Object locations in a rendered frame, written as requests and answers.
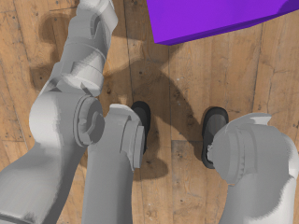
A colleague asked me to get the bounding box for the carton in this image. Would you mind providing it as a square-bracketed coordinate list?
[146, 0, 299, 46]

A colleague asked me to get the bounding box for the left robot foot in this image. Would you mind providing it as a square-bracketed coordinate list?
[131, 101, 151, 154]

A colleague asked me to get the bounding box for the robot left forearm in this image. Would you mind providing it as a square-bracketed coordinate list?
[29, 0, 119, 131]

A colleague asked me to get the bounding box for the left robot upper arm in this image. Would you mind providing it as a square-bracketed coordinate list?
[0, 91, 106, 224]

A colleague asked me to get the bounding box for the left robot thigh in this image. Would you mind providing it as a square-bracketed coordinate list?
[81, 113, 145, 224]

